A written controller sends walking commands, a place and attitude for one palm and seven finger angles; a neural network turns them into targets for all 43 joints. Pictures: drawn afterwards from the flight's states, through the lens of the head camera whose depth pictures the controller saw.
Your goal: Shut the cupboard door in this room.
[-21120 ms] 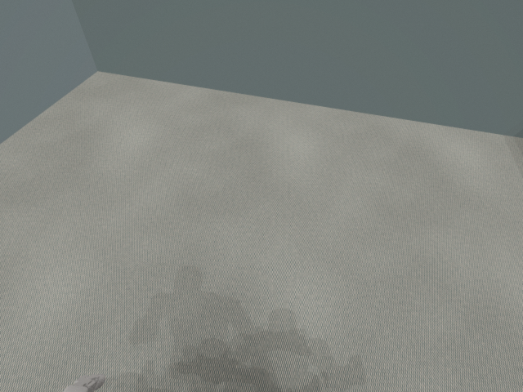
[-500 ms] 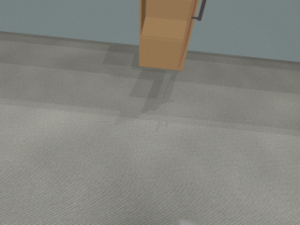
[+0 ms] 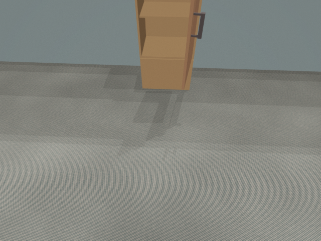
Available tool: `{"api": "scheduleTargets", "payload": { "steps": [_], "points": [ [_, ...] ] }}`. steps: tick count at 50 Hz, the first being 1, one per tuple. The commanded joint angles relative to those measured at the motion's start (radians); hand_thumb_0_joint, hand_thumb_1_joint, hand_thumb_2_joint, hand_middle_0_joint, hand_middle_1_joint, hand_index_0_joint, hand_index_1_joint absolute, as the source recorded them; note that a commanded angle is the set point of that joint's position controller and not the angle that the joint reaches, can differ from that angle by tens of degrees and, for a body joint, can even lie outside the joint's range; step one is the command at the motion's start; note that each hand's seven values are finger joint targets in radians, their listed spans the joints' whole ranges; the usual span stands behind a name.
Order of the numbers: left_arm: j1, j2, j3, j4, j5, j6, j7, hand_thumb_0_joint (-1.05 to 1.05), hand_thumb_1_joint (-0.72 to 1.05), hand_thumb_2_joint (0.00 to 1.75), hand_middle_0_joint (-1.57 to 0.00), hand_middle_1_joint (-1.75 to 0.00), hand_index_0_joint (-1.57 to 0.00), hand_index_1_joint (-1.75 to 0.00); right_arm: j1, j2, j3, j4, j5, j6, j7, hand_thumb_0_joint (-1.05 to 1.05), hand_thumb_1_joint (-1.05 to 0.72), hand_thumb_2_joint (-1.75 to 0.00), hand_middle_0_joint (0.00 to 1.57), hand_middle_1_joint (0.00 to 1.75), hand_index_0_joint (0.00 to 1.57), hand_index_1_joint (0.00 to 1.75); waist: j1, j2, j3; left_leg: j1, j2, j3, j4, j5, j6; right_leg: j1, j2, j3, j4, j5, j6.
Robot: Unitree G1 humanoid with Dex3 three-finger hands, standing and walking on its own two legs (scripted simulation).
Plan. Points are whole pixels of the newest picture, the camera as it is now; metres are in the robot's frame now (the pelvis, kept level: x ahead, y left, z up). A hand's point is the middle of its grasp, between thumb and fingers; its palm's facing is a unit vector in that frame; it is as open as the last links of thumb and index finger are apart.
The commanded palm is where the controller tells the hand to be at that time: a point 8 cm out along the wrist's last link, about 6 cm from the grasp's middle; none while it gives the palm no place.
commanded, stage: stand and wait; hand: left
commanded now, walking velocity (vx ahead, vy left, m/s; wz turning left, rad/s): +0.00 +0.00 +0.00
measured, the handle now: (197, 25) +1.17 -0.18 +0.02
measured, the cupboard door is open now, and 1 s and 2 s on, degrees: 80 80 80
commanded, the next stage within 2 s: look at it before walking up in 0.38 s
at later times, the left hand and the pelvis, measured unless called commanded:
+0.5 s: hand out of the picture -0.02 +0.16 -0.17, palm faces +0.03 -0.99 -0.15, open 7.3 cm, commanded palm none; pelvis +0.01 +0.01 +0.01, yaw -1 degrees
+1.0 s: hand out of the picture -0.01 +0.18 -0.17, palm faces +0.02 -0.98 -0.18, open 7.3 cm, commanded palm none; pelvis +0.00 +0.02 +0.01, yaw -1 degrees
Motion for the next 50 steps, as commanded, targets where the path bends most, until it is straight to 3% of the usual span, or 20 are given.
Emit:
{"api": "scheduleTargets", "payload": {
  "steps": [1,4,8,14,25,50],
  "points": [
    [0.08,0.1,0.014,0.003,0.016,0.003,-0.003,0.0,0.9,0.9,-0.2,-0.3,-0.2,-0.3,0.067,-0.076,-0.015,-0.01,0.002,-0.014,-0.009,0.0,-0.9,-0.9,0.2,0.3,0.2,0.3,0.033,0.027,0.046,-0.035,0.06,-0.051,-0.149,0.143,0.021,0.012,-0.113,0.123,-0.163,0.113,0.009],
    [0.125,0.096,0.008,0.024,0.014,-0.003,0.0,0.0,0.9,0.9,-0.2,-0.3,-0.2,-0.3,0.066,-0.08,-0.017,-0.005,0.004,-0.018,-0.014,0.0,-0.9,-0.9,0.2,0.3,0.2,0.3,0.036,0.033,0.017,-0.009,0.066,-0.048,-0.147,0.228,0.026,0.066,-0.114,0.116,-0.14,0.262,0.01],
    [0.149,0.105,0.003,0.039,0.015,-0.008,0.002,0.0,0.9,0.9,-0.2,-0.3,-0.2,-0.3,0.058,-0.089,-0.015,-0.003,0.005,-0.018,-0.017,0.0,-0.9,-0.9,0.2,0.3,0.2,0.3,0.031,-0.004,-0.008,0.023,0.068,-0.041,-0.156,0.24,0.027,0.09,-0.123,0.114,-0.139,0.324,0.013],
    [0.186,0.104,-0.004,0.061,0.017,-0.009,0.004,0.0,0.9,0.9,-0.2,-0.3,-0.2,-0.3,0.042,-0.1,-0.012,-0.007,0.008,-0.014,-0.018,0.0,-0.9,-0.9,0.2,0.3,0.2,0.3,0.028,-0.028,0.023,0.046,0.066,-0.038,-0.171,0.214,0.033,0.065,-0.12,0.12,-0.159,0.299,0.017],
    [0.239,0.085,-0.012,0.086,0.018,-0.008,0.006,0.0,0.9,0.9,-0.2,-0.3,-0.2,-0.3,0.032,-0.093,-0.007,-0.005,0.009,-0.015,-0.02,0.0,-0.9,-0.9,0.2,0.3,0.2,0.3,0.03,-0.002,0.054,0.036,0.056,-0.041,-0.192,0.137,0.04,0.044,-0.117,0.128,-0.189,0.19,0.019],
    [0.246,0.078,-0.005,0.066,0.021,-0.007,0.01,0.0,0.9,0.9,-0.2,-0.3,-0.2,-0.3,0.081,-0.076,-0.011,0.001,0.008,-0.025,-0.017,0.0,-0.9,-0.9,0.2,0.3,0.2,0.3,0.038,-0.017,0.07,-0.023,0.05,-0.057,-0.205,0.106,0.052,0.046,-0.114,0.117,-0.168,0.143,0.021]
  ]
}}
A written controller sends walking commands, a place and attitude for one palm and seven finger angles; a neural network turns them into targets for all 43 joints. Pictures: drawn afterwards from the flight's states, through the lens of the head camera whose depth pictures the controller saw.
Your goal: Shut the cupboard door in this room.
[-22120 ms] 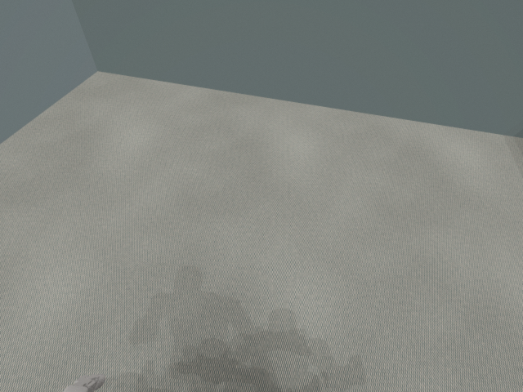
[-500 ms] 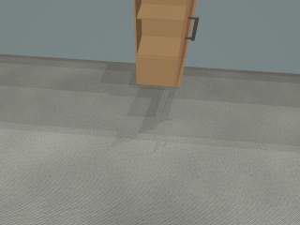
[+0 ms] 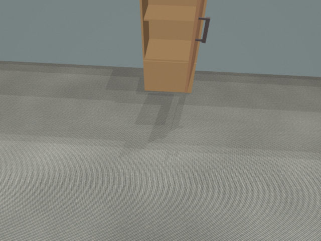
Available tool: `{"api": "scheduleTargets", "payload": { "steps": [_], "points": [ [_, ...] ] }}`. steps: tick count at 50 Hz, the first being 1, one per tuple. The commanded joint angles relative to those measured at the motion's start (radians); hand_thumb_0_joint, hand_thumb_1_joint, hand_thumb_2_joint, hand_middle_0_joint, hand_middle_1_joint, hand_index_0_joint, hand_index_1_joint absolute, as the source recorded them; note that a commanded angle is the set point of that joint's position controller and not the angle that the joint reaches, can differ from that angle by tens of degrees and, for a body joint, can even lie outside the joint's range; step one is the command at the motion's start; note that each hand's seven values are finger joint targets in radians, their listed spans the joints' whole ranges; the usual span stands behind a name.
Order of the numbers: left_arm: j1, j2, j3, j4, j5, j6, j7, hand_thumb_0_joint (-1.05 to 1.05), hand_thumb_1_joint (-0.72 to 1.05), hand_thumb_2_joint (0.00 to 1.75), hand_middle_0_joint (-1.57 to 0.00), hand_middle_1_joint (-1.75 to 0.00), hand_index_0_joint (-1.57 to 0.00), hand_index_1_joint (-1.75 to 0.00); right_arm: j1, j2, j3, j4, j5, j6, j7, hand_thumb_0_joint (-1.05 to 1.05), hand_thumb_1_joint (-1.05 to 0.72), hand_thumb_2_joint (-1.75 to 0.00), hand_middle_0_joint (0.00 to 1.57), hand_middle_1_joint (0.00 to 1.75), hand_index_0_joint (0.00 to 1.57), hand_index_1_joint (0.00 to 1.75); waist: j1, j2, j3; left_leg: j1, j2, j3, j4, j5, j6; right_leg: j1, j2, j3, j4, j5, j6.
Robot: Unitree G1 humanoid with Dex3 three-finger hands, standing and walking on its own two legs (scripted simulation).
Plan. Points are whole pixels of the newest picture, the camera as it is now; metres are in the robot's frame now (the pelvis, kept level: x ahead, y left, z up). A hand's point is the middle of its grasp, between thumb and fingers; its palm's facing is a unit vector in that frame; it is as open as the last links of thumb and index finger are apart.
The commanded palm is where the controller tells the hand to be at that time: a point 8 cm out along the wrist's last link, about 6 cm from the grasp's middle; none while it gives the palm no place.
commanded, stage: look at it before walking up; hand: left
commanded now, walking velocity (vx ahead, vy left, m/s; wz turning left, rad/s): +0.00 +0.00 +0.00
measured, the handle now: (202, 29) +1.17 -0.18 +0.01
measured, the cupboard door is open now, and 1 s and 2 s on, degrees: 80 80 80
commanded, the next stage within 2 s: walk around to get in front in 0.02 s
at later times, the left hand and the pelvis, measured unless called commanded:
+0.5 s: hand out of the picture +0.02 +0.18 -0.19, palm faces -0.07 -0.97 -0.24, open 7.3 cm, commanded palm none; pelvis -0.01 -0.01 -0.02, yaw -9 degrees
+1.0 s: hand out of the picture +0.11 +0.18 -0.17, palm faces -0.29 -0.92 -0.25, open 7.3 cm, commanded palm none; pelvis +0.00 +0.00 +0.00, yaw -22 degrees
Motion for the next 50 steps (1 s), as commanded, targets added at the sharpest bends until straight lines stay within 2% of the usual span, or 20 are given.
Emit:
{"api": "scheduleTargets", "payload": {
  "steps": [1,7,13,16,18,20,22,24,25,26,27,28,30,32,34,38,39,44,47,50],
  "points": [
    [0.075,0.077,0.014,-0.018,0.004,-0.013,0.001,0.0,0.9,0.9,-0.2,-0.3,-0.2,-0.3,0.081,-0.087,-0.016,-0.02,0.004,-0.013,-0.009,0.0,-0.9,-0.9,0.2,0.3,0.2,0.3,0.01,0.008,0.067,-0.082,0.084,-0.09,-0.099,0.086,0.024,0.003,-0.094,0.088,-0.079,0.101,-0.008],
    [0.074,0.078,0.015,-0.019,0.005,-0.011,-0.001,0.0,0.9,0.9,-0.2,-0.3,-0.2,-0.3,0.08,-0.088,-0.018,-0.023,0.003,-0.011,-0.01,0.0,-0.9,-0.9,0.2,0.3,0.2,0.3,0.008,0.015,0.08,-0.081,0.085,-0.085,-0.093,0.072,0.023,-0.017,-0.091,0.099,-0.082,0.096,-0.01],
    [0.016,0.116,0.054,-0.064,0.012,0.024,-0.017,0.0,0.9,0.9,-0.2,-0.3,-0.2,-0.3,0.033,-0.133,-0.051,-0.07,0.0,0.017,-0.021,0.0,-0.9,-0.9,0.2,0.3,0.2,0.3,-0.001,0.029,0.094,-0.092,0.127,-0.057,-0.01,-0.024,0.031,-0.142,-0.069,0.142,0.011,0.077,-0.027],
    [-0.005,0.12,0.071,-0.104,0.019,0.037,-0.026,0.0,0.9,0.9,-0.2,-0.3,-0.2,-0.3,-0.003,-0.167,-0.072,-0.111,-0.003,0.023,-0.021,0.0,-0.9,-0.9,0.2,0.3,0.2,0.3,0.002,0.059,0.083,-0.112,0.172,-0.084,-0.02,-0.105,0.05,-0.193,-0.036,0.14,0.091,0.038,-0.025],
    [-0.006,0.112,0.08,-0.127,0.022,0.043,-0.033,0.0,0.9,0.9,-0.2,-0.3,-0.2,-0.3,-0.033,-0.197,-0.087,-0.138,-0.005,0.021,-0.021,0.0,-0.9,-0.9,0.2,0.3,0.2,0.3,0.008,0.113,0.059,-0.12,0.236,-0.118,-0.049,-0.125,0.08,-0.211,-0.006,0.104,0.211,0.015,-0.014],
    [-0.006,0.1,0.087,-0.15,0.027,0.051,-0.04,0.0,0.9,0.9,-0.2,-0.3,-0.2,-0.3,-0.067,-0.222,-0.1,-0.161,-0.006,0.014,-0.021,0.0,-0.9,-0.9,0.2,0.3,0.2,0.3,0.015,0.186,0.032,-0.121,0.322,-0.141,-0.074,-0.027,0.135,-0.23,0.009,0.052,0.41,-0.13,0.004],
    [-0.016,0.094,0.092,-0.178,0.029,0.054,-0.044,0.0,0.9,0.9,-0.2,-0.3,-0.2,-0.3,-0.088,-0.233,-0.103,-0.177,-0.011,0.012,-0.017,0.0,-0.9,-0.9,0.2,0.3,0.2,0.3,0.012,0.198,0.03,-0.114,0.354,-0.117,-0.048,0.113,0.167,-0.25,-0.004,0.04,0.483,-0.241,0.015],
    [0.01,0.097,0.096,-0.186,0.026,0.048,-0.048,0.0,0.9,0.9,-0.2,-0.3,-0.2,-0.3,-0.128,-0.241,-0.108,-0.196,-0.016,0.014,-0.014,0.0,-0.9,-0.9,0.2,0.3,0.2,0.3,0.036,0.138,0.026,-0.127,0.334,-0.045,0.057,0.199,0.132,-0.186,-0.008,0.027,0.372,-0.196,0.011],
    [0.052,0.106,0.1,-0.178,0.025,0.04,-0.049,0.0,0.9,0.9,-0.2,-0.3,-0.2,-0.3,-0.143,-0.245,-0.107,-0.204,-0.017,0.017,-0.014,0.0,-0.9,-0.9,0.2,0.3,0.2,0.3,0.062,0.084,0.016,-0.155,0.302,-0.004,0.177,0.22,0.09,-0.104,-0.013,0.041,0.231,-0.095,0.006],
    [0.117,0.172,0.109,-0.163,0.031,0.022,-0.044,0.0,0.9,0.9,-0.2,-0.3,-0.2,-0.3,-0.142,-0.219,-0.103,-0.219,-0.011,0.023,-0.01,0.0,-0.9,-0.9,0.2,0.3,0.2,0.3,0.089,-0.156,-0.015,-0.224,0.182,0.088,0.454,0.087,0.009,-0.016,-0.105,0.229,0.011,0.218,-0.029],
    [0.148,0.283,0.122,-0.156,0.029,0.011,-0.029,0.0,0.9,0.9,-0.2,-0.3,-0.2,-0.3,-0.158,-0.148,-0.085,-0.269,-0.004,0.026,-0.003,0.0,-0.9,-0.9,0.2,0.3,0.2,0.3,0.087,-0.413,-0.007,-0.47,0.021,0.052,0.703,-0.363,-0.047,0.065,-0.324,0.588,-0.075,0.548,-0.13],
    [0.151,0.267,0.114,-0.158,0.01,0.017,-0.02,0.0,0.9,0.9,-0.2,-0.3,-0.2,-0.3,-0.196,-0.172,-0.083,-0.279,0.002,0.041,-0.007,0.0,-0.9,-0.9,0.2,0.3,0.2,0.3,0.093,-0.267,-0.009,-0.443,0.022,-0.093,0.773,-0.373,-0.036,0.019,-0.336,0.562,-0.112,0.515,-0.179],
    [0.063,0.242,0.119,-0.186,0.012,0.019,-0.012,0.0,0.9,0.9,-0.2,-0.3,-0.2,-0.3,-0.197,-0.185,-0.083,-0.268,-0.003,0.042,-0.006,0.0,-0.9,-0.9,0.2,0.3,0.2,0.3,0.054,-0.184,-0.007,-0.51,0.045,-0.138,0.821,-0.241,-0.032,0.078,-0.262,0.511,-0.082,0.429,-0.142],
    [0.025,0.228,0.108,-0.209,0.007,0.014,-0.017,0.0,0.9,0.9,-0.2,-0.3,-0.2,-0.3,-0.204,-0.206,-0.083,-0.261,-0.005,0.041,-0.001,0.0,-0.9,-0.9,0.2,0.3,0.2,0.3,0.043,-0.115,-0.047,-0.489,0.047,-0.149,0.821,-0.142,-0.044,0.108,-0.21,0.432,-0.051,0.465,-0.128],
    [0.013,0.236,0.11,-0.22,0.006,0.01,-0.018,0.0,0.9,0.9,-0.2,-0.3,-0.2,-0.3,-0.201,-0.209,-0.081,-0.259,-0.006,0.044,0.0,0.0,-0.9,-0.9,0.2,0.3,0.2,0.3,0.036,-0.065,-0.094,-0.477,0.039,-0.153,0.795,-0.1,-0.055,0.15,-0.186,0.404,-0.044,0.477,-0.117],
    [0.035,0.262,0.112,-0.229,0.008,0.012,-0.022,0.0,0.9,0.9,-0.2,-0.3,-0.2,-0.3,-0.249,-0.223,-0.075,-0.284,-0.005,0.053,-0.003,0.0,-0.9,-0.9,0.2,0.3,0.2,0.3,0.05,-0.067,-0.103,-0.5,0.026,-0.166,0.754,-0.091,-0.073,0.184,-0.17,0.413,-0.045,0.502,-0.106],
    [0.031,0.264,0.111,-0.231,0.009,0.015,-0.022,0.0,0.9,0.9,-0.2,-0.3,-0.2,-0.3,-0.256,-0.226,-0.075,-0.289,-0.005,0.054,-0.003,0.0,-0.9,-0.9,0.2,0.3,0.2,0.3,0.049,-0.093,-0.091,-0.491,0.027,-0.169,0.738,-0.092,-0.076,0.166,-0.166,0.415,-0.048,0.484,-0.106],
    [0.017,0.282,0.113,-0.25,0.017,0.022,-0.026,0.0,0.9,0.9,-0.2,-0.3,-0.2,-0.3,-0.299,-0.233,-0.068,-0.326,-0.004,0.048,-0.003,0.0,-0.9,-0.9,0.2,0.3,0.2,0.3,0.054,-0.109,-0.058,-0.442,0.014,-0.168,0.626,-0.134,-0.078,0.101,-0.169,0.474,-0.059,0.402,-0.172],
    [0.013,0.302,0.116,-0.262,0.019,0.027,-0.03,0.0,0.9,0.9,-0.2,-0.3,-0.2,-0.3,-0.321,-0.234,-0.063,-0.345,0.001,0.041,-0.003,0.0,-0.9,-0.9,0.2,0.3,0.2,0.3,0.066,-0.128,-0.065,-0.389,-0.006,-0.152,0.511,-0.157,-0.07,0.087,-0.152,0.506,-0.048,0.411,-0.187],
    [-0.016,0.32,0.121,-0.276,0.022,0.033,-0.028,0.0,0.9,0.9,-0.2,-0.3,-0.2,-0.3,-0.302,-0.231,-0.06,-0.357,0.008,0.032,-0.005,0.0,-0.9,-0.9,0.2,0.3,0.2,0.3,0.058,-0.14,-0.082,-0.3,-0.024,-0.149,0.376,-0.181,-0.055,0.053,-0.15,0.541,-0.02,0.455,-0.188]
  ]
}}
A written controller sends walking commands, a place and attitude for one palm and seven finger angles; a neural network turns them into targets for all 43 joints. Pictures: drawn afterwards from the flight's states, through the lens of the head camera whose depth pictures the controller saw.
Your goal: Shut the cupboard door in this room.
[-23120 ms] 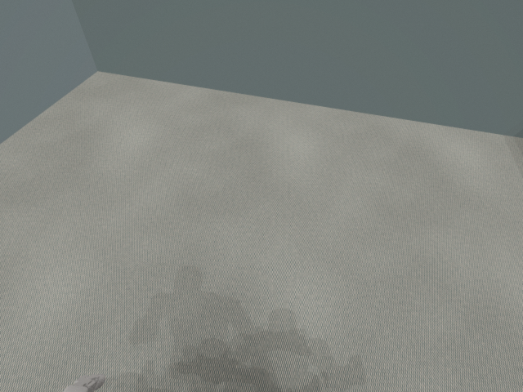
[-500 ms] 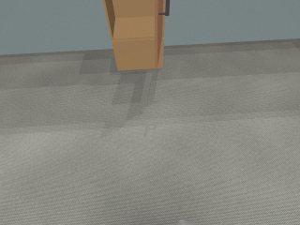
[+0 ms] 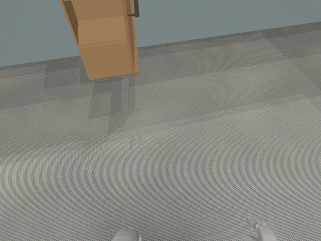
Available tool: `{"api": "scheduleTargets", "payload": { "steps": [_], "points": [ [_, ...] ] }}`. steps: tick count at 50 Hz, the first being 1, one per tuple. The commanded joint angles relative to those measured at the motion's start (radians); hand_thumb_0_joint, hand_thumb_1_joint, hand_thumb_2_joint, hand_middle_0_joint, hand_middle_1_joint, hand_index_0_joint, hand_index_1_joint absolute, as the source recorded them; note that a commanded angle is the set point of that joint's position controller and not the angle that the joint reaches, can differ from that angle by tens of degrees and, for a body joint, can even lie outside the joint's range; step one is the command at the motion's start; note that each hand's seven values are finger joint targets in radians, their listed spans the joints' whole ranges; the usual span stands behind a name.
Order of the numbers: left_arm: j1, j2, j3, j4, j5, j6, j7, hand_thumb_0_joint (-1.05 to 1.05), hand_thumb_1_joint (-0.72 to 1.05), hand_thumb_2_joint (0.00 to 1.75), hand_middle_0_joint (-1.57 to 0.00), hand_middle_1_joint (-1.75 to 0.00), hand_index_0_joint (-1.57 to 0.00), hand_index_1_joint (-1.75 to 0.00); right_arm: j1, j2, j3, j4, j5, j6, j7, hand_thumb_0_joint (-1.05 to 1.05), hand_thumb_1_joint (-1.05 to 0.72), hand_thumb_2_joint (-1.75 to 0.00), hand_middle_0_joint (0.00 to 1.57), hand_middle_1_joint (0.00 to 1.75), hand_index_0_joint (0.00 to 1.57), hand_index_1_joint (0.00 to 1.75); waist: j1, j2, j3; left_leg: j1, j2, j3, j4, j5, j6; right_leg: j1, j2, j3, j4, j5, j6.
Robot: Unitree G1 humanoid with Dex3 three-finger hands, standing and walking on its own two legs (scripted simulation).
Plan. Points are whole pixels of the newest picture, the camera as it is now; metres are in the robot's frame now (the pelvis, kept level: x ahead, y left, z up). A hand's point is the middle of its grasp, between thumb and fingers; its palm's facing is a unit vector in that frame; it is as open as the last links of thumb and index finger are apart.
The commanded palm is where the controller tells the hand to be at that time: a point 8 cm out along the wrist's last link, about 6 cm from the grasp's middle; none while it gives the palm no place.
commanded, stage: walk around to get in front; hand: left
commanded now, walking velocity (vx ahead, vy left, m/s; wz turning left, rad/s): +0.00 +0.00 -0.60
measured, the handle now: (132, 2) +1.15 +0.28 +0.02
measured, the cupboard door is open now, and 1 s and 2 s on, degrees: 80 80 80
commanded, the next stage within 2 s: none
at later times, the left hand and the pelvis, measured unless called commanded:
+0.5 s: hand (83, 234) +0.14 +0.24 -0.17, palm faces -0.33 -0.92 -0.21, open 7.4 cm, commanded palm none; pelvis -0.01 +0.06 +0.00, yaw -21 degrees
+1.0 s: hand (128, 228) +0.16 +0.11 -0.16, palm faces -0.54 -0.81 -0.22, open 7.3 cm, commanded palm none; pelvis +0.06 -0.04 +0.00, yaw -36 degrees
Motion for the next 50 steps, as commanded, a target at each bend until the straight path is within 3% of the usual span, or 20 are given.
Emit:
{"api": "scheduleTargets", "payload": {
  "steps": [1,3,4,5,6,7,9,12,14,20,26,30,32,33,34,35,36,38,42,50],
  "points": [
    [0.006,0.233,0.061,-0.069,0.006,-0.011,0.011,0.0,0.9,0.9,-0.2,-0.3,-0.2,-0.3,0.035,-0.072,-0.012,-0.091,0.013,-0.036,-0.011,0.0,-0.9,-0.9,0.2,0.3,0.2,0.3,-0.024,-0.135,-0.149,0.066,-0.027,0.014,-0.188,-0.006,0.012,0.115,-0.268,0.314,-0.062,0.449,-0.135],
    [-0.053,0.232,0.059,-0.084,-0.001,-0.006,0.01,0.0,0.9,0.9,-0.2,-0.3,-0.2,-0.3,0.135,-0.081,-0.015,-0.066,0.016,-0.045,-0.014,0.0,-0.9,-0.9,0.2,0.3,0.2,0.3,-0.073,-0.13,-0.172,0.228,-0.037,0.024,-0.392,0.124,0.021,0.035,-0.218,0.295,-0.004,0.38,-0.076],
    [-0.063,0.199,0.052,-0.091,-0.007,-0.003,0.01,0.0,0.9,0.9,-0.2,-0.3,-0.2,-0.3,0.182,-0.111,-0.022,-0.053,0.016,-0.055,-0.017,0.0,-0.9,-0.9,0.2,0.3,0.2,0.3,-0.092,-0.057,-0.201,0.382,0.028,-0.027,-0.518,0.199,0.039,-0.078,-0.155,0.248,0.086,0.257,-0.027],
    [-0.028,0.135,0.04,-0.109,-0.018,0.002,0.001,0.0,0.9,0.9,-0.2,-0.3,-0.2,-0.3,0.188,-0.205,-0.036,-0.063,0.001,-0.064,-0.018,0.0,-0.9,-0.9,0.2,0.3,0.2,0.3,-0.085,0.224,-0.205,0.497,0.282,-0.276,-0.629,0.248,0.106,-0.277,-0.013,0.101,0.267,-0.119,0.035],
    [-0.033,0.13,0.039,-0.116,-0.004,0.005,-0.004,0.0,0.9,0.9,-0.2,-0.3,-0.2,-0.3,0.186,-0.255,-0.047,-0.074,-0.001,-0.052,-0.016,0.0,-0.9,-0.9,0.2,0.3,0.2,0.3,-0.082,0.32,-0.161,0.402,0.434,-0.361,-0.637,0.338,0.18,-0.325,-0.01,-0.027,0.48,-0.399,0.079],
    [-0.027,0.156,0.048,-0.113,0.007,0.008,-0.007,0.0,0.9,0.9,-0.2,-0.3,-0.2,-0.3,0.152,-0.224,-0.036,-0.094,-0.009,-0.044,-0.011,0.0,-0.9,-0.9,0.2,0.3,0.2,0.3,-0.067,0.233,-0.112,0.28,0.425,-0.318,-0.628,0.31,0.216,-0.292,-0.043,-0.019,0.624,-0.38,0.087],
    [-0.016,0.175,0.067,-0.078,0.014,0.021,-0.02,0.0,0.9,0.9,-0.2,-0.3,-0.2,-0.3,0.068,-0.147,-0.012,-0.114,-0.008,-0.053,-0.016,0.0,-0.9,-0.9,0.2,0.3,0.2,0.3,-0.019,0.246,-0.042,0.171,0.31,-0.194,-0.654,0.257,0.16,-0.287,-0.066,-0.027,0.743,-0.267,0.101],
    [0.001,0.141,0.058,-0.068,0.01,0.023,-0.033,0.0,0.9,0.9,-0.2,-0.3,-0.2,-0.3,0.128,-0.122,-0.01,-0.097,-0.011,-0.063,-0.014,0.0,-0.9,-0.9,0.2,0.3,0.2,0.3,-0.023,0.171,-0.062,0.241,0.224,-0.029,-0.605,0.367,0.14,-0.308,-0.08,-0.071,0.825,-0.154,0.115],
    [-0.004,0.128,0.055,-0.068,0.007,0.024,-0.033,0.0,0.9,0.9,-0.2,-0.3,-0.2,-0.3,0.184,-0.114,-0.012,-0.082,-0.004,-0.068,-0.017,0.0,-0.9,-0.9,0.2,0.3,0.2,0.3,-0.035,0.156,-0.086,0.31,0.231,0.005,-0.59,0.454,0.13,-0.339,-0.096,-0.079,0.83,-0.126,0.126],
    [-0.103,0.097,0.039,-0.1,0.001,0.026,-0.035,0.0,0.9,0.9,-0.2,-0.3,-0.2,-0.3,0.31,-0.118,-0.032,-0.031,-0.008,-0.072,-0.014,0.0,-0.9,-0.9,0.2,0.3,0.2,0.3,-0.087,0.161,-0.099,0.429,0.308,0.036,-0.558,0.583,0.214,-0.353,-0.145,-0.122,0.674,-0.197,0.142],
    [-0.214,0.071,0.025,-0.133,0.004,0.018,-0.055,0.0,0.9,0.9,-0.2,-0.3,-0.2,-0.3,0.359,-0.14,-0.049,0.011,-0.019,-0.076,0.0,0.0,-0.9,-0.9,0.2,0.3,0.2,0.3,-0.131,0.197,-0.081,0.391,0.37,0.068,-0.633,0.133,0.207,-0.263,-0.177,-0.196,0.396,-0.253,0.107],
    [-0.201,0.055,0.021,-0.131,0.005,0.0,-0.058,0.0,0.9,0.9,-0.2,-0.3,-0.2,-0.3,0.346,-0.155,-0.053,0.026,-0.023,-0.078,0.01,0.0,-0.9,-0.9,0.2,0.3,0.2,0.3,-0.114,0.21,-0.086,0.338,0.375,0.137,-0.588,0.077,0.171,-0.131,-0.14,-0.258,0.207,-0.266,0.069],
    [-0.078,0.074,0.03,-0.087,0.005,-0.014,-0.049,0.0,0.9,0.9,-0.2,-0.3,-0.2,-0.3,0.314,-0.151,-0.047,0.021,-0.02,-0.077,0.013,0.0,-0.9,-0.9,0.2,0.3,0.2,0.3,-0.041,0.133,-0.116,0.228,0.334,0.215,-0.423,0.075,0.115,0.095,-0.098,-0.302,0.027,-0.13,0.043],
    [0.052,0.14,0.044,-0.041,0.007,-0.028,-0.038,0.0,0.9,0.9,-0.2,-0.3,-0.2,-0.3,0.298,-0.125,-0.04,0.007,-0.008,-0.076,0.02,0.0,-0.9,-0.9,0.2,0.3,0.2,0.3,0.023,-0.024,-0.163,0.071,0.276,0.307,-0.21,0.076,0.061,0.322,-0.171,-0.199,-0.08,-0.142,0.005],
    [0.172,0.279,0.068,-0.001,0.009,-0.044,-0.021,0.0,0.9,0.9,-0.2,-0.3,-0.2,-0.3,0.23,-0.038,-0.013,-0.057,-0.003,-0.072,0.03,0.0,-0.9,-0.9,0.2,0.3,0.2,0.3,0.087,-0.369,-0.156,-0.275,0.125,0.325,0.096,-0.253,0.01,0.485,-0.429,0.235,-0.204,-0.213,-0.105],
    [0.219,0.31,0.074,0.009,-0.016,-0.028,-0.007,0.0,0.9,0.9,-0.2,-0.3,-0.2,-0.3,0.114,-0.067,-0.01,-0.11,-0.01,-0.06,0.028,0.0,-0.9,-0.9,0.2,0.3,0.2,0.3,0.114,-0.309,-0.112,-0.393,0.085,0.171,0.233,-0.243,0.013,0.436,-0.512,0.395,-0.254,-0.105,-0.17],
    [0.172,0.284,0.072,-0.003,-0.016,-0.032,0.003,0.0,0.9,0.9,-0.2,-0.3,-0.2,-0.3,0.109,-0.081,-0.019,-0.107,-0.009,-0.059,0.031,0.0,-0.9,-0.9,0.2,0.3,0.2,0.3,0.077,-0.191,-0.057,-0.406,0.118,0.102,0.283,-0.135,0.021,0.382,-0.499,0.332,-0.256,-0.13,-0.184],
    [0.061,0.219,0.055,-0.026,-0.012,-0.051,0.001,0.0,0.9,0.9,-0.2,-0.3,-0.2,-0.3,0.121,-0.079,-0.027,-0.077,-0.016,-0.062,0.035,0.0,-0.9,-0.9,0.2,0.3,0.2,0.3,0.022,-0.161,0.019,-0.375,0.135,0.071,0.299,0.0,0.017,0.252,-0.431,0.268,-0.275,-0.215,-0.15],
    [0.036,0.157,0.027,-0.018,-0.006,-0.091,-0.006,0.0,0.9,0.9,-0.2,-0.3,-0.2,-0.3,0.198,-0.056,-0.029,-0.028,-0.023,-0.064,0.043,0.0,-0.9,-0.9,0.2,0.3,0.2,0.3,-0.052,-0.103,0.021,-0.247,0.111,0.101,0.176,0.134,-0.013,0.179,-0.317,0.047,-0.243,0.197,-0.109],
    [0.13,0.14,0.016,0.048,-0.002,-0.108,0.006,0.0,0.9,0.9,-0.2,-0.3,-0.2,-0.3,0.019,-0.031,-0.013,-0.097,-0.011,-0.077,0.055,0.0,-0.9,-0.9,0.2,0.3,0.2,0.3,-0.024,-0.104,0.029,-0.258,0.081,0.098,-0.036,0.247,0.003,0.248,-0.302,0.061,-0.243,0.311,-0.127]
  ]
}}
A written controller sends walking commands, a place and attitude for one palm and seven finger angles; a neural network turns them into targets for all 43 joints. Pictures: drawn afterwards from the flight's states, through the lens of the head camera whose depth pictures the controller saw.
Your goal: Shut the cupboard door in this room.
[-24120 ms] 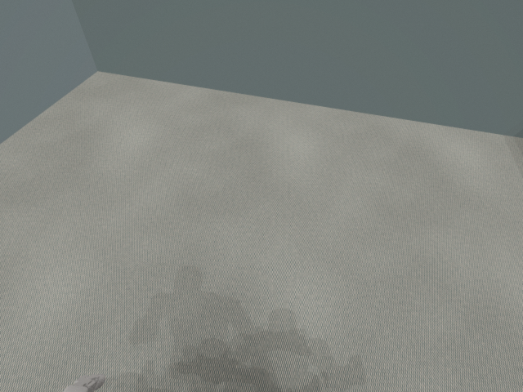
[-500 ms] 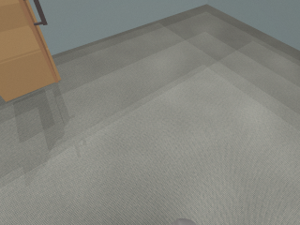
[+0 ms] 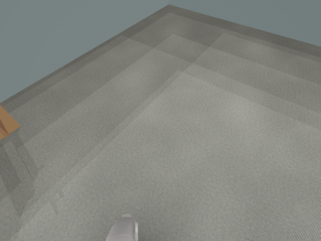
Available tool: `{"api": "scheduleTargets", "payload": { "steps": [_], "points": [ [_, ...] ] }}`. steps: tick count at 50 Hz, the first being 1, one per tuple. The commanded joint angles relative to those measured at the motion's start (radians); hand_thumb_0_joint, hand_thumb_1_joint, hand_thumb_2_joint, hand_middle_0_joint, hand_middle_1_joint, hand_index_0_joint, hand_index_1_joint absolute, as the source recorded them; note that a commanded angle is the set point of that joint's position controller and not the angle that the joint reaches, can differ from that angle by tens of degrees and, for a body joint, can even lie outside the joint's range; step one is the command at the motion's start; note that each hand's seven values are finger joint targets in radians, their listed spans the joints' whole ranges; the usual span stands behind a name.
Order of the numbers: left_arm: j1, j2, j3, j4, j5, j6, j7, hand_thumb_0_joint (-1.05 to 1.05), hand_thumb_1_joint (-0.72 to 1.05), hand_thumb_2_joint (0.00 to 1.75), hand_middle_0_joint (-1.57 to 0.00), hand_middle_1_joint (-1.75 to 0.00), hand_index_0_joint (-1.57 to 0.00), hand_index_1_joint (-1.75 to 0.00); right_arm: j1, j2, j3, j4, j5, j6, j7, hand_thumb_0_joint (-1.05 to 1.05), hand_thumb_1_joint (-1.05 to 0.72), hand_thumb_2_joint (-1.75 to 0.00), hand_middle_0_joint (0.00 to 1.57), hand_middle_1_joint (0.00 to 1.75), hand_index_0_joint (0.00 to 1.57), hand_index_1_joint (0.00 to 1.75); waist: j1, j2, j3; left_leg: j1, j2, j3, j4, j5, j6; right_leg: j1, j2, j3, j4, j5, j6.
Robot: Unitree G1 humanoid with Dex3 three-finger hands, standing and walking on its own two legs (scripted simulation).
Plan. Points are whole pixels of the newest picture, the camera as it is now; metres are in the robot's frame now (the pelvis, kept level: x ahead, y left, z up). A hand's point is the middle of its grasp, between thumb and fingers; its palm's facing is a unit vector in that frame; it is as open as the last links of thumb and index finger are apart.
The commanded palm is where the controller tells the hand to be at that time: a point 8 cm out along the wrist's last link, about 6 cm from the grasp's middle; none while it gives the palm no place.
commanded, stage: walk around to get in front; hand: left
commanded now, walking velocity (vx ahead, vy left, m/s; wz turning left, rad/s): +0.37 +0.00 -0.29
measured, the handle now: out of the picture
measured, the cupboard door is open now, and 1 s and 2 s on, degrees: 80 80 80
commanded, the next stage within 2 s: none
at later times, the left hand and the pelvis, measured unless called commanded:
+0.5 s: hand (102, 176) +0.33 +0.23 -0.16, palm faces -0.15 -0.97 -0.19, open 7.3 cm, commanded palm none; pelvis +0.20 +0.05 +0.00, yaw -11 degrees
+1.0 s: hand (143, 139) +0.48 +0.11 -0.16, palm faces -0.17 -0.95 -0.26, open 7.0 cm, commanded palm none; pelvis +0.37 -0.07 +0.00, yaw -13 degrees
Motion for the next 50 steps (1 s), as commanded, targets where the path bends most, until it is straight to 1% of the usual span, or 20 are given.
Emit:
{"api": "scheduleTargets", "payload": {
  "steps": [1,4,6,7,8,9,10,12,15,17,24,32,34,36,37,38,39,42,45,50],
  "points": [
    [0.037,0.18,0.042,-0.032,0.006,-0.032,0.018,0.0,0.9,0.9,-0.2,-0.3,-0.2,-0.3,-0.126,-0.047,0.001,-0.113,0.009,-0.036,0.001,0.0,-0.9,-0.9,0.2,0.3,0.2,0.3,0.03,-0.144,0.049,-0.027,-0.028,0.017,-0.151,0.032,0.013,0.005,-0.245,0.179,-0.108,0.47,-0.127],
    [0.047,0.188,0.044,-0.011,0.009,-0.028,0.024,0.0,0.9,0.9,-0.2,-0.3,-0.2,-0.3,-0.119,-0.05,0.002,-0.11,0.012,-0.053,-0.006,0.0,-0.9,-0.9,0.2,0.3,0.2,0.3,0.02,-0.145,0.004,0.147,-0.07,0.032,-0.296,-0.019,0.044,0.011,-0.251,0.186,-0.017,0.626,-0.113],
    [0.015,0.194,0.049,-0.01,0.002,-0.032,0.026,0.0,0.9,0.9,-0.2,-0.3,-0.2,-0.3,0.114,-0.091,-0.008,-0.033,0.003,-0.067,-0.027,0.0,-0.9,-0.9,0.2,0.3,0.2,0.3,-0.089,-0.117,-0.125,0.482,-0.108,0.042,-0.445,0.079,0.063,-0.061,-0.191,0.136,0.242,0.748,-0.066],
    [0.032,0.16,0.047,-0.014,-0.007,-0.033,0.02,0.0,0.9,0.9,-0.2,-0.3,-0.2,-0.3,0.277,-0.179,-0.028,0.017,-0.005,-0.073,-0.038,0.0,-0.9,-0.9,0.2,0.3,0.2,0.3,-0.146,0.026,-0.256,0.756,0.013,-0.07,-0.457,0.134,0.093,-0.204,-0.12,0.089,0.462,0.521,-0.03],
    [0.104,0.1,0.036,-0.017,-0.02,-0.029,0.004,0.0,0.9,0.9,-0.2,-0.3,-0.2,-0.3,0.386,-0.285,-0.054,0.049,-0.013,-0.077,-0.044,0.0,-0.9,-0.9,0.2,0.3,0.2,0.3,-0.149,0.311,-0.373,0.996,0.317,-0.435,-0.502,0.217,0.187,-0.481,0.02,-0.017,0.79,-0.178,0.014],
    [0.064,0.107,0.03,-0.033,-0.013,-0.029,0.006,0.0,0.9,0.9,-0.2,-0.3,-0.2,-0.3,0.389,-0.286,-0.046,0.049,0.005,-0.06,-0.046,0.0,-0.9,-0.9,0.2,0.3,0.2,0.3,-0.15,0.28,-0.344,0.926,0.357,-0.518,-0.589,0.192,0.228,-0.538,-0.011,0.063,0.934,-0.251,0.0],
    [0.041,0.114,0.034,-0.021,-0.007,-0.021,0.009,0.0,0.9,0.9,-0.2,-0.3,-0.2,-0.3,0.29,-0.226,-0.036,0.04,0.005,-0.062,-0.047,0.0,-0.9,-0.9,0.2,0.3,0.2,0.3,-0.111,0.219,-0.24,0.776,0.341,-0.461,-0.667,0.016,0.222,-0.564,-0.058,0.07,1.0,-0.187,0.002],
    [-0.044,0.094,0.037,-0.025,0.007,-0.01,-0.012,0.0,0.9,0.9,-0.2,-0.3,-0.2,-0.3,0.177,-0.118,-0.006,0.016,0.003,-0.073,-0.045,0.0,-0.9,-0.9,0.2,0.3,0.2,0.3,-0.064,0.121,-0.036,0.512,0.262,-0.309,-0.719,-0.033,0.201,-0.568,-0.128,0.038,0.983,-0.043,0.013],
    [0.006,0.042,0.032,-0.006,0.018,0.023,-0.02,0.0,0.9,0.9,-0.2,-0.3,-0.2,-0.3,0.169,-0.056,0.006,0.047,0.005,-0.089,-0.046,0.0,-0.9,-0.9,0.2,0.3,0.2,0.3,-0.005,0.081,-0.015,0.382,0.187,-0.113,-0.751,-0.002,0.171,-0.5,-0.138,0.008,0.925,0.037,0.026],
    [0.006,0.03,0.036,-0.009,0.019,0.041,-0.018,0.0,0.9,0.9,-0.2,-0.3,-0.2,-0.3,0.173,-0.048,0.002,0.055,0.009,-0.095,-0.048,0.0,-0.9,-0.9,0.2,0.3,0.2,0.3,0.011,0.082,-0.003,0.366,0.174,-0.071,-0.787,-0.021,0.174,-0.536,-0.148,0.01,0.918,0.104,0.037],
    [-0.178,0.035,0.038,-0.078,0.019,0.048,-0.026,0.0,0.9,0.9,-0.2,-0.3,-0.2,-0.3,0.294,-0.033,-0.006,0.117,0.011,-0.105,-0.052,0.0,-0.9,-0.9,0.2,0.3,0.2,0.3,-0.017,0.05,0.055,0.519,0.185,-0.02,-0.817,0.047,0.218,-0.727,-0.182,0.0,0.745,0.212,0.069],
    [-0.369,0.012,0.017,-0.133,0.013,0.018,-0.026,0.0,0.9,0.9,-0.2,-0.3,-0.2,-0.3,0.42,-0.046,-0.004,0.191,-0.002,-0.087,-0.049,0.0,-0.9,-0.9,0.2,0.3,0.2,0.3,-0.082,0.103,0.086,0.597,0.193,0.075,-0.722,0.337,0.2,-0.55,-0.126,-0.132,0.32,0.122,0.03],
    [-0.284,0.035,0.022,-0.107,0.013,0.009,-0.021,0.0,0.9,0.9,-0.2,-0.3,-0.2,-0.3,0.402,-0.059,-0.006,0.196,0.002,-0.082,-0.05,0.0,-0.9,-0.9,0.2,0.3,0.2,0.3,-0.035,0.103,0.041,0.602,0.187,0.107,-0.614,0.507,0.182,-0.412,-0.09,-0.16,0.243,0.095,0.004],
    [0.002,0.106,0.043,-0.01,0.019,-0.016,-0.013,0.0,0.9,0.9,-0.2,-0.3,-0.2,-0.3,0.369,-0.062,-0.008,0.189,0.012,-0.082,-0.045,0.0,-0.9,-0.9,0.2,0.3,0.2,0.3,0.094,0.017,-0.15,0.491,0.118,0.167,-0.278,0.51,0.116,0.004,-0.085,-0.136,0.13,0.194,-0.025],
    [0.145,0.218,0.074,0.034,0.023,-0.029,0.002,0.0,0.9,0.9,-0.2,-0.3,-0.2,-0.3,0.382,-0.004,0.003,0.169,0.023,-0.083,-0.032,0.0,-0.9,-0.9,0.2,0.3,0.2,0.3,0.143,-0.215,-0.27,0.215,0.019,0.215,0.012,0.081,0.073,0.271,-0.339,0.167,0.092,0.203,-0.095],
    [0.203,0.288,0.087,0.058,0.0,-0.029,0.01,0.0,0.9,0.9,-0.2,-0.3,-0.2,-0.3,0.347,0.011,0.012,0.126,0.027,-0.076,-0.033,0.0,-0.9,-0.9,0.2,0.3,0.2,0.3,0.125,-0.289,-0.309,0.044,-0.094,0.108,0.236,-0.374,0.053,0.333,-0.491,0.459,-0.004,0.357,-0.17],
    [0.123,0.266,0.083,0.042,-0.008,-0.021,0.018,0.0,0.9,0.9,-0.2,-0.3,-0.2,-0.3,0.308,-0.012,-0.001,0.123,0.031,-0.065,-0.036,0.0,-0.9,-0.9,0.2,0.3,0.2,0.3,0.103,-0.176,-0.229,0.028,-0.049,0.009,0.333,-0.331,0.075,0.233,-0.499,0.399,-0.039,0.308,-0.185],
    [-0.043,0.135,0.045,0.012,-0.008,-0.031,0.015,0.0,0.9,0.9,-0.2,-0.3,-0.2,-0.3,0.238,0.039,-0.005,0.141,0.017,-0.05,-0.034,0.0,-0.9,-0.9,0.2,0.3,0.2,0.3,0.028,-0.05,-0.035,0.039,0.026,-0.043,0.317,-0.113,0.073,-0.091,-0.391,0.194,-0.102,0.209,-0.093],
    [-0.063,0.054,0.031,0.019,0.005,-0.044,0.017,0.0,0.9,0.9,-0.2,-0.3,-0.2,-0.3,0.31,0.077,-0.007,0.166,0.003,-0.022,-0.03,0.0,-0.9,-0.9,0.2,0.3,0.2,0.3,-0.036,-0.113,0.007,0.092,0.024,-0.024,0.245,-0.026,0.055,-0.235,-0.313,0.048,-0.158,0.175,-0.065],
    [-0.02,0.061,0.026,0.027,0.006,-0.06,0.019,0.0,0.9,0.9,-0.2,-0.3,-0.2,-0.3,0.183,0.042,-0.012,0.105,0.0,-0.016,-0.016,0.0,-0.9,-0.9,0.2,0.3,0.2,0.3,-0.024,-0.149,0.032,-0.02,0.031,-0.027,0.126,0.05,0.032,-0.169,-0.308,0.017,-0.206,0.183,-0.092]
  ]
}}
